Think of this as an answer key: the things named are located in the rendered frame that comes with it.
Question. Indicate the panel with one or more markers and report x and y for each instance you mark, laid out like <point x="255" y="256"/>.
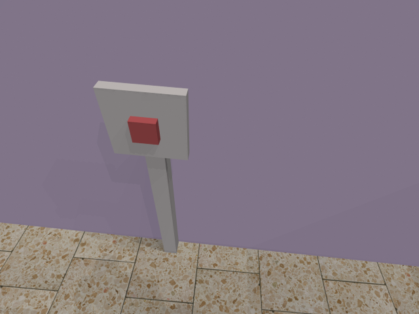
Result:
<point x="118" y="101"/>

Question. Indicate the button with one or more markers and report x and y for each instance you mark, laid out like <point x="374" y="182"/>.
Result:
<point x="144" y="130"/>

